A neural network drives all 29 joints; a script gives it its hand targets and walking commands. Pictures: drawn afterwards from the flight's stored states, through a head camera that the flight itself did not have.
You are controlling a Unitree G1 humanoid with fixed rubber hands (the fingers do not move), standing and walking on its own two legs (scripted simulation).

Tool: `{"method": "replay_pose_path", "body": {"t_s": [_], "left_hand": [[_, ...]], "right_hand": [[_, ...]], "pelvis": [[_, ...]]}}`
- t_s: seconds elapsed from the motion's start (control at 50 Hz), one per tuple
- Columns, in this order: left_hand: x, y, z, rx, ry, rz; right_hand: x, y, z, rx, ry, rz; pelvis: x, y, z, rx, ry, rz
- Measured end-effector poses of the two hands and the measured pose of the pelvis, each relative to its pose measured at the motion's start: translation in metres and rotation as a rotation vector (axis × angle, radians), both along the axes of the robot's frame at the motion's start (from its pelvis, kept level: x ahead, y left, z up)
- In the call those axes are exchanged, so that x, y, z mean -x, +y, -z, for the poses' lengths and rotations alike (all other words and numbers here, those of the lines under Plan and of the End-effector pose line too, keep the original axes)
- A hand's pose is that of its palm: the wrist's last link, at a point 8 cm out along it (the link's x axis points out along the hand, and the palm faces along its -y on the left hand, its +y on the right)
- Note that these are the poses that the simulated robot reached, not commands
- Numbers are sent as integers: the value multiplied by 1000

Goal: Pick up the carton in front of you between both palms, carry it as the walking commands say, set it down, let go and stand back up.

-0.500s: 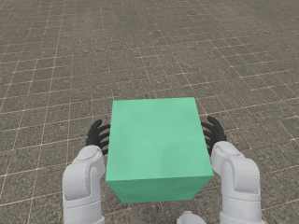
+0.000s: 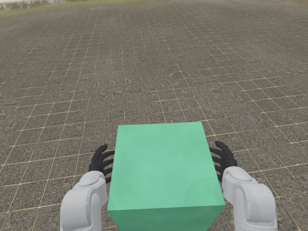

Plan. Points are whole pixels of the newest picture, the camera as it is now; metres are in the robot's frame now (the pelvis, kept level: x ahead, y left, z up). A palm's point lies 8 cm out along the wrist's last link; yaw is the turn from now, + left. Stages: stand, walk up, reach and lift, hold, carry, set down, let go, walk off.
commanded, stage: carry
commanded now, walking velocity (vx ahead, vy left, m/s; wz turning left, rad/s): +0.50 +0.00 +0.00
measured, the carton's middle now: (162, 183) +0.25 +0.00 +0.02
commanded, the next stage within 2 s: none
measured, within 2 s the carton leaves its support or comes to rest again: neither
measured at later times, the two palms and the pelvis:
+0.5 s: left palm (110, 96) +0.56 +0.18 +0.09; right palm (193, 95) +0.54 -0.12 +0.09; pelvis +0.32 +0.04 +0.00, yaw -2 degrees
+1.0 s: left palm (123, 66) +0.78 +0.16 +0.09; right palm (189, 63) +0.78 -0.14 +0.09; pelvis +0.54 +0.01 -0.01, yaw -1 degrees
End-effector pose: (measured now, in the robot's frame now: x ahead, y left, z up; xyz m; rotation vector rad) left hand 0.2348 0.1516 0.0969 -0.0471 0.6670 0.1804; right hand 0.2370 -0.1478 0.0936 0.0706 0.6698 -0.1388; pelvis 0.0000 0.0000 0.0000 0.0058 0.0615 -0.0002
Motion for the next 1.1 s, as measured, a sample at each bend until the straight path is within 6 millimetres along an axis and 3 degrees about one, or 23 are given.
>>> {"method": "replay_pose_path", "body": {"t_s": [0.08, 0.18, 0.26, 0.34, 0.44, 0.54, 0.62, 0.66, 0.8, 1.0, 1.1], "left_hand": [[-59, 12, 4, 8, -25, 14], [-140, 32, 30, 42, -17, 27], [-185, 36, 40, 43, 79, 53], [-227, 35, 36, 44, 101, 77], [-285, 31, 19, 42, 38, 71], [-350, 21, 5, 30, -39, 44], [-409, 4, 9, 10, -79, 24], [-436, -4, 15, -18, -53, 29], [-485, -6, 24, -22, 74, 2], [-550, 6, 7, 20, -26, 9], [-577, 9, 8, 20, -18, 22]], "right_hand": [[-55, 12, 2, 9, -25, 14], [-131, 32, 19, 44, -17, 25], [-167, 37, 29, 45, 80, 52], [-202, 36, 24, 45, 102, 77], [-261, 32, 8, 37, 39, 76], [-335, 21, -2, 25, -38, 49], [-400, 4, 8, 12, -79, 24], [-429, -4, 19, -14, -53, 27], [-484, -6, 30, -19, 74, 1], [-546, 6, 2, 26, -26, 6], [-570, 9, 2, 28, -18, 18]], "pelvis": [[-57, 14, 9, 9, -5, 6], [-131, 36, 29, -9, -11, 31], [-171, 46, 16, 11, 2, 50], [-213, 50, 3, 25, 9, 46], [-275, 45, -4, 27, 14, 38], [-345, 29, 3, 12, 5, 34], [-406, 9, 24, -6, -22, 16], [-425, 3, 27, 15, -18, 14], [-472, -5, 8, -3, 1, -4], [-543, 6, 9, 10, -16, 11], [-567, 12, 12, 6, -7, 15]]}}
